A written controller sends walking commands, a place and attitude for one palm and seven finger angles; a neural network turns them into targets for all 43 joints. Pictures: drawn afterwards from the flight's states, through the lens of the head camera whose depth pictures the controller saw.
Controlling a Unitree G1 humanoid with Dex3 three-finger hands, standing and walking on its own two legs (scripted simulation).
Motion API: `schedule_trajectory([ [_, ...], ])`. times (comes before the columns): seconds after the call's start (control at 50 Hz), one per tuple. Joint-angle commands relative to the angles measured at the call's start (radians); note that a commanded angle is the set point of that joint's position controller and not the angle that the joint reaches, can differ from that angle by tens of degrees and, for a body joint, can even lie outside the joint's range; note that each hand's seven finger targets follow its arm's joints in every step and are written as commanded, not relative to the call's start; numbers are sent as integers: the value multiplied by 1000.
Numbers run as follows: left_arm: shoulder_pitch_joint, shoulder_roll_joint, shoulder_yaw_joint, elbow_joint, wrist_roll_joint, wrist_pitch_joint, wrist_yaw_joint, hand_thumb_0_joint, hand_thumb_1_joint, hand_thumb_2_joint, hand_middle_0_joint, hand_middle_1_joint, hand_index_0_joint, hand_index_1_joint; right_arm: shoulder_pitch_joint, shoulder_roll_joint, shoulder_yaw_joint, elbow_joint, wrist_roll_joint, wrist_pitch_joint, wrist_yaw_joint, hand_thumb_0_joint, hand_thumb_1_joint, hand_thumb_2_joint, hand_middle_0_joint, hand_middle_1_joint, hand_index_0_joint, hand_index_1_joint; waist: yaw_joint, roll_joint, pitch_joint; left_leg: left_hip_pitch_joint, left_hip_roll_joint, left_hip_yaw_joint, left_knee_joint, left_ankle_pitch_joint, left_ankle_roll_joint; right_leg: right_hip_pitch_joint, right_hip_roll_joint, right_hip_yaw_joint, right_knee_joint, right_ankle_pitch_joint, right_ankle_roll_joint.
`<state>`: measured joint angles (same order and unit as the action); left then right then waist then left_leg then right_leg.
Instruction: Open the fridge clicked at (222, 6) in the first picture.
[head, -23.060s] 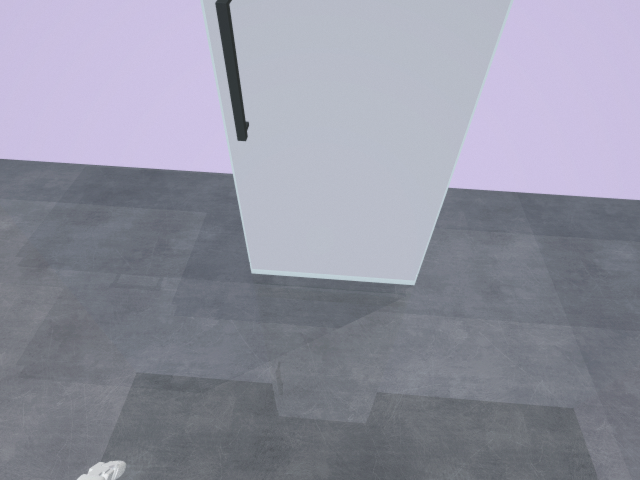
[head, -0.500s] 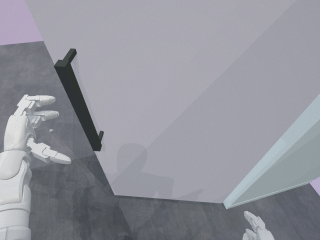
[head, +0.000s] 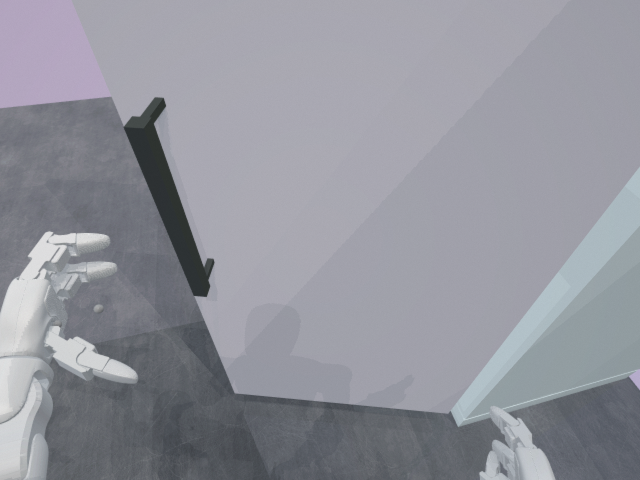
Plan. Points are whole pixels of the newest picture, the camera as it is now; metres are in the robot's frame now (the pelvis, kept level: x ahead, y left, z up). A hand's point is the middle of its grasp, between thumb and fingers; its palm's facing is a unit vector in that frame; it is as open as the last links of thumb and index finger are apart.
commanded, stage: slip the hand off the handle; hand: left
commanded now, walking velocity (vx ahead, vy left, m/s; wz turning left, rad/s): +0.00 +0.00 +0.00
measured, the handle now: (182, 213) +0.41 +0.23 +0.11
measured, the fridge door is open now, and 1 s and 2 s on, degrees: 71 71 71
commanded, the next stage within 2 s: draw the hand back to the body in 0.18 s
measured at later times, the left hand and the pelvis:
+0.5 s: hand (79, 333) +0.22 +0.27 +0.13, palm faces +0.16 -0.99 -0.04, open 14.7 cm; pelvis +0.00 -0.01 +0.01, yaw +1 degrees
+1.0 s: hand (34, 329) +0.21 +0.29 +0.15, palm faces +0.47 -0.82 -0.32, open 13.6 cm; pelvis +0.00 +0.00 +0.02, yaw +1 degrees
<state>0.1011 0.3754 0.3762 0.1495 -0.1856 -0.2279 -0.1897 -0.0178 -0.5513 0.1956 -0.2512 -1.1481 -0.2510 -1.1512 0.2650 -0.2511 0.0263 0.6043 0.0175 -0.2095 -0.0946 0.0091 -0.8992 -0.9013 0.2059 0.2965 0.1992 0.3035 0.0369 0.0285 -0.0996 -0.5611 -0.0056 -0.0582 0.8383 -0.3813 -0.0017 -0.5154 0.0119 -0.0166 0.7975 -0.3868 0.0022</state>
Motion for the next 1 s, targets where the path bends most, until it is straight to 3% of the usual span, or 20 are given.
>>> schedule_trajectory([
  [0.0,-83,223,86,-253,-37,-54,-9,0,-550,200,-250,-1150,-250,-1150,-68,-134,-46,-156,4,-66,-9,0,-900,-900,200,300,200,300,14,50,-126,105,-10,18,-164,110,16,59,18,-20,-140,100,-25],
  [0.12,24,241,134,-318,-61,-58,-24,0,-550,200,-250,-1150,-250,-1150,-71,-133,-49,-164,1,-79,-12,0,-900,-900,200,300,200,300,29,23,-124,86,-15,27,-143,135,20,91,12,-6,-142,120,-24],
  [0.16,43,220,111,-363,-67,-65,-31,0,-550,200,-250,-1150,-250,-1150,-71,-129,-48,-162,0,-88,-12,0,-900,-900,200,300,200,300,21,52,-118,96,-17,29,-136,142,20,76,10,-5,-139,134,-21],
  [0.2,1,237,121,-348,-71,-68,-34,0,-550,200,-250,-1150,-250,-1150,-68,-137,-44,-148,1,-93,-20,0,-900,-900,200,300,200,300,5,17,-73,69,-15,22,-134,107,20,49,11,-3,-147,94,-18],
  [0.28,-40,230,112,-336,-77,-80,-47,0,-550,200,-250,-1150,-250,-1150,-70,-138,-47,-130,5,-112,-38,0,-900,-900,200,300,200,300,-1,27,-82,69,-18,22,-119,75,23,32,6,12,-156,42,-17],
  [0.3,-101,109,101,-273,-297,-23,-145,0,-550,200,-250,-1150,-250,-1150,-95,-146,-32,-124,40,-135,-59,0,-900,-900,200,300,200,300,-19,-5,-113,90,-20,19,-138,29,17,110,-9,42,-212,-2,-17],
  [0.34,-158,247,171,-291,-327,32,-234,0,-550,200,-250,-1150,-250,-1150,-109,-157,-24,-117,47,-170,-92,0,-900,-900,200,300,200,300,5,12,-153,113,-11,8,-146,58,27,173,-21,74,-235,19,-15],
  [0.38,-169,269,138,-345,-245,77,-230,0,-550,200,-250,-1150,-250,-1150,-103,-139,-17,-125,37,-189,-94,0,-900,-900,200,300,200,300,20,82,-131,159,-12,0,-182,113,30,157,-11,36,-216,85,-19],
  [0.42,-62,271,160,-356,-209,103,-192,0,-550,200,-250,-1150,-250,-1150,-89,-135,-19,-133,27,-201,-77,0,-900,-900,200,300,200,300,43,86,-111,170,-11,-4,-199,161,26,169,-3,10,-202,142,-25],
  [0.46,15,215,149,-386,-220,117,-172,0,-550,200,-250,-1150,-250,-1150,-91,-126,-18,-143,28,-203,-57,0,-900,-900,200,300,200,300,47,69,-87,179,-10,1,-217,190,17,172,4,-15,-198,190,-23],
  [0.56,135,192,206,-390,-258,163,-148,0,-550,200,-250,-1150,-250,-1150,-90,-131,-26,-150,31,-197,-29,0,-900,-900,200,300,200,300,62,5,-67,170,-8,15,-233,216,11,198,6,-26,-210,229,-17],
  [0.62,108,177,177,-425,-245,194,-138,0,-550,200,-250,-1150,-250,-1150,-95,-136,-27,-152,35,-192,-33,0,-900,-900,200,300,200,300,46,15,-27,183,-5,16,-243,181,16,174,8,-23,-232,179,-16],
  [0.68,45,171,138,-525,-227,186,-131,0,-550,200,-250,-1150,-250,-1150,-95,-133,-26,-156,34,-201,-41,0,-900,-900,200,300,200,300,36,53,-60,222,-8,8,-256,165,18,174,7,-23,-238,156,-16],
  [0.78,15,199,153,-539,-217,177,-123,0,-369,287,-244,-1044,-244,-1044,-101,-130,-16,-127,32,-217,-57,0,-900,-900,200,300,200,300,35,47,-30,233,-9,-4,-273,136,18,174,7,-24,-259,120,-18],
  [0.8,-79,372,212,-555,-31,150,69,0,-332,305,-242,-1023,-242,-1023,-126,-124,-22,-108,-8,-193,-53,0,-900,-900,200,300,200,300,52,44,24,199,-24,6,-291,96,22,179,-2,24,-327,51,-22],
  [0.84,30,207,100,-496,19,145,189,0,-260,340,-240,-980,-240,-980,-125,-106,-18,-93,-19,-168,-48,0,-900,-900,200,300,200,300,28,39,79,216,-18,15,-304,46,22,171,-22,7,-343,-4,-20],
  [0.86,68,181,73,-500,37,143,220,0,-224,357,-239,-959,-239,-959,-127,-101,-16,-96,-18,-151,-44,0,-900,-900,200,300,200,300,28,40,83,232,-13,17,-318,33,25,180,-25,2,-341,-8,-17],
  [0.9,103,182,60,-560,66,131,262,0,-151,393,-236,-916,-236,-916,-137,-99,-18,-102,-22,-127,-38,0,-900,-900,200,300,200,300,34,92,34,274,-12,22,-340,49,29,225,-29,3,-338,24,-16],
  [0.94,121,189,62,-587,83,121,290,0,-79,428,-234,-874,-234,-874,-139,-104,-23,-103,-27,-111,-33,0,-900,-900,200,300,200,300,35,17,-10,300,-5,21,-353,98,35,268,-28,-2,-345,67,-12],
  [0.98,124,186,58,-625,98,113,308,0,-6,462,-231,-831,-231,-831,-147,-99,-23,-104,-29,-100,-30,0,-900,-900,200,300,200,300,36,35,-15,326,-3,19,-372,137,33,290,-26,-8,-342,108,-14],
])
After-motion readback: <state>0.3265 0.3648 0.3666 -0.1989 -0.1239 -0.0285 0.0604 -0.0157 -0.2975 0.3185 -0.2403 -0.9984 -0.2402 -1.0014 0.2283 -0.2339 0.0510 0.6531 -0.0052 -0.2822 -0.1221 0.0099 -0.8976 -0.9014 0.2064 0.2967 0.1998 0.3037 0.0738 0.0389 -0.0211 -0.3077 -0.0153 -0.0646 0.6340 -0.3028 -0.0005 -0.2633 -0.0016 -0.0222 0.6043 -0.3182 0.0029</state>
